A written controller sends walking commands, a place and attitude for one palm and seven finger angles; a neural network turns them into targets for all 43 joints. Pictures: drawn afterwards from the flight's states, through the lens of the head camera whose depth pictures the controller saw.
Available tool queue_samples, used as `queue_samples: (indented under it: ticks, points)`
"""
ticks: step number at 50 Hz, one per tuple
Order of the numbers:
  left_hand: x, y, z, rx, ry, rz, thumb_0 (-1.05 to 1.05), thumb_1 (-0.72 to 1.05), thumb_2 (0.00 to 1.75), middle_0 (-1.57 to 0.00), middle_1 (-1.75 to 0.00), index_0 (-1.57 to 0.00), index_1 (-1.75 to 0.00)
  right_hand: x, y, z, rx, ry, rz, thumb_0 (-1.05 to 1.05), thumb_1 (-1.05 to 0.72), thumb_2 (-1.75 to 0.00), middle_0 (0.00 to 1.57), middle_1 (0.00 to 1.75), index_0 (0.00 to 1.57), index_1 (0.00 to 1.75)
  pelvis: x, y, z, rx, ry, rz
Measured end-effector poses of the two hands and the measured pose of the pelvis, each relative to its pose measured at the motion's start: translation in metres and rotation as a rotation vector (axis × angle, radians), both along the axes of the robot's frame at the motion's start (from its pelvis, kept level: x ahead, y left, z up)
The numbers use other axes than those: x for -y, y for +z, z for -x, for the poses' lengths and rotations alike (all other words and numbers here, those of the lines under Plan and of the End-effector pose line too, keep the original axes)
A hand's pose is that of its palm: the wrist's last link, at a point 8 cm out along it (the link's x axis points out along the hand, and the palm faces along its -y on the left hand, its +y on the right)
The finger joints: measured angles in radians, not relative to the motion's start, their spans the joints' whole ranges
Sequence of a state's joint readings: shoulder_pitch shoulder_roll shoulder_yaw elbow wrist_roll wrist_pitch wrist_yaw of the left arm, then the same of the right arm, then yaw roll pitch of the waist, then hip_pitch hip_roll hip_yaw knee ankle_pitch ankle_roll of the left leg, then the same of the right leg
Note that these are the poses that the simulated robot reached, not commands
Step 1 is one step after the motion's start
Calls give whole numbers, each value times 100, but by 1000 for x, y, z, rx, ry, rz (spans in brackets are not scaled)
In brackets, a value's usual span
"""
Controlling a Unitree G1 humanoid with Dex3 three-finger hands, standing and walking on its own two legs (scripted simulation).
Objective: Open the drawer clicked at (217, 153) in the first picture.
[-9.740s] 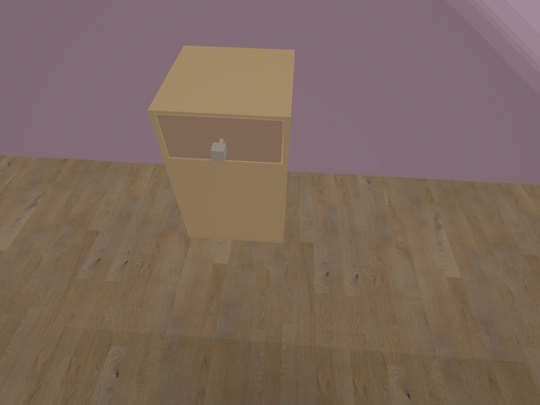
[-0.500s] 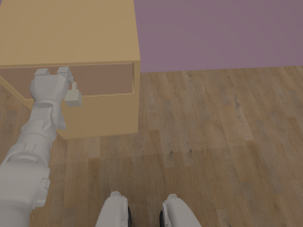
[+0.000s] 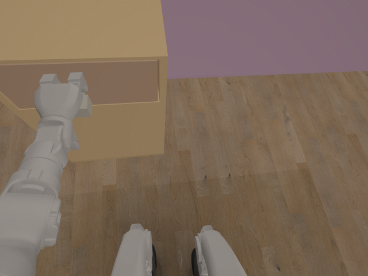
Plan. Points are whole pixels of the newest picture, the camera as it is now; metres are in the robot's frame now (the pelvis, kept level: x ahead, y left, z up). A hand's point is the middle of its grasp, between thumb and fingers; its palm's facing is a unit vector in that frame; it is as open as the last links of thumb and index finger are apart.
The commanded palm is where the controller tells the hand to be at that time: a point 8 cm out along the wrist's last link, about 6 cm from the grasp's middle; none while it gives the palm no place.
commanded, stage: lower the fingers behind the handle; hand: left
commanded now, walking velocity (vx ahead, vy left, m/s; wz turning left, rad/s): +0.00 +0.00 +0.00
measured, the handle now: (81, 99) +0.54 +0.23 -0.07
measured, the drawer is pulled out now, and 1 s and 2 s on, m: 0.00 0.00 0.00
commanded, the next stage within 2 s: close the thumb around the handle in 0.96 s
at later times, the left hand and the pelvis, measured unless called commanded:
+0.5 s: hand (74, 112) +0.50 +0.24 -0.06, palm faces -0.01 -0.01 -1.00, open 13.6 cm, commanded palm +0.49 +0.22 -0.02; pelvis -0.01 -0.01 -0.03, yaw +0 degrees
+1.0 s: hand (79, 116) +0.50 +0.24 -0.08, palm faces -0.04 -0.01 -1.00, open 13.8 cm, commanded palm +0.49 +0.22 -0.03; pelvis -0.01 -0.01 -0.04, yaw -1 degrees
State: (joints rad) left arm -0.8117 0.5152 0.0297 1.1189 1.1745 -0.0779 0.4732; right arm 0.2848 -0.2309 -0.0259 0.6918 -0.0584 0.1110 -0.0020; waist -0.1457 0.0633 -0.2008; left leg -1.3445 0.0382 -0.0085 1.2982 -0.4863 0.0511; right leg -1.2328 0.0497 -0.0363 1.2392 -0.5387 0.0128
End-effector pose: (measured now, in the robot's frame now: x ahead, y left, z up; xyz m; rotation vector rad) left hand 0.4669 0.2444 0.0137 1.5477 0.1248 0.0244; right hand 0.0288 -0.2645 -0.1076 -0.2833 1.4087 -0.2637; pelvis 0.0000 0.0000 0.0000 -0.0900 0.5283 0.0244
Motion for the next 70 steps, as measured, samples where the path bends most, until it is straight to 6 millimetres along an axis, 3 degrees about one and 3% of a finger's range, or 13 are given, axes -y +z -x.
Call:
queue_samples:
  ticks: [15, 30, 36, 39, 47, 56, 62, 70]
  points:
    - [1, -16, -5, 31, -2, -4, 0, -49, 31, -32, -120, -31, -123, 8, -20, 13, -31, 1, 5, 0, -91, -90, 20, 30, 20, 30, 4, -20, 7, -30, -10, 1]
    - [6, -19, -12, 42, 17, -30, 0, -49, 31, -32, -120, -31, -133, 9, -37, 8, 11, 29, -6, 0, -91, -90, 20, 30, 20, 30, 8, -37, 16, -45, -6, 1]
    - [9, -39, -11, -32, 8, -19, 0, -49, 31, -32, -120, -30, -128, 10, -42, 11, 20, 15, 4, 0, -91, -90, 20, 30, 20, 30, 8, -43, 19, -55, -14, 1]
    - [8, -41, -11, 0, -8, -1, 0, -49, 31, -32, -120, -30, -125, 10, -45, 16, 9, 9, 9, 0, -91, -90, 20, 30, 20, 30, 8, -46, 18, -64, -17, 2]
    - [5, -42, -12, 35, -5, -15, 0, -49, 31, -32, -120, -30, -121, 7, -48, 22, -49, 2, -11, 0, -91, -90, 20, 30, 20, 30, 7, -45, 15, -73, -15, 4]
    - [6, -40, -13, -12, 1, -2, 0, -48, 31, -32, -120, -31, -120, 5, -37, 13, -33, -5, -13, 0, -91, -90, 20, 30, 20, 30, 7, -34, 7, -64, -19, 4]
    - [4, -39, -8, 3, -17, 8, 0, -35, 36, -33, -121, -32, -122, 8, -34, 5, -30, 5, -7, 0, -91, -90, 20, 30, 20, 30, 6, -32, 3, -60, -18, 4]
    - [5, -40, -7, 33, -9, 4, 0, 0, 52, -35, -125, -34, -125, 9, -37, -6, -23, 22, -8, 0, -91, -90, 20, 30, 20, 30, 5, -33, 2, -61, -13, 5]
